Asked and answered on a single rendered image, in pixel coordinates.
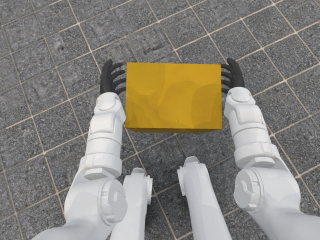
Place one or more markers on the robot left thigh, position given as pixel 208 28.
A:
pixel 138 192

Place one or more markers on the left robot forearm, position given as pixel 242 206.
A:
pixel 104 141

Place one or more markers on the robot left upper arm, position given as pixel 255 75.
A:
pixel 92 209

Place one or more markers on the robot left hand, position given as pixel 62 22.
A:
pixel 106 83

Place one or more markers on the robot right upper arm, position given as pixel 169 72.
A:
pixel 272 199

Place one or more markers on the robot right hand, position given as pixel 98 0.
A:
pixel 235 77

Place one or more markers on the robot right shin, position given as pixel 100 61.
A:
pixel 194 159

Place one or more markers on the carton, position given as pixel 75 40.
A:
pixel 173 97

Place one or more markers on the right robot forearm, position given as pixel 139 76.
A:
pixel 253 147

